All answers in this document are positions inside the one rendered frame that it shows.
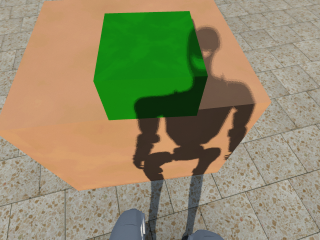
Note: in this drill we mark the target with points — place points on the carton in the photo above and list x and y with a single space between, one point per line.
149 65

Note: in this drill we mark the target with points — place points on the robot right thigh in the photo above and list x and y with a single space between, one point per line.
203 234

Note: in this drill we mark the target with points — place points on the pedestal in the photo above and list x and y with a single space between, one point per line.
54 114

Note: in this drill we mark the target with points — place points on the robot thigh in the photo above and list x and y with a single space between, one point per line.
203 234
129 226

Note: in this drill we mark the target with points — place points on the robot left thigh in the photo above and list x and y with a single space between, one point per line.
129 226

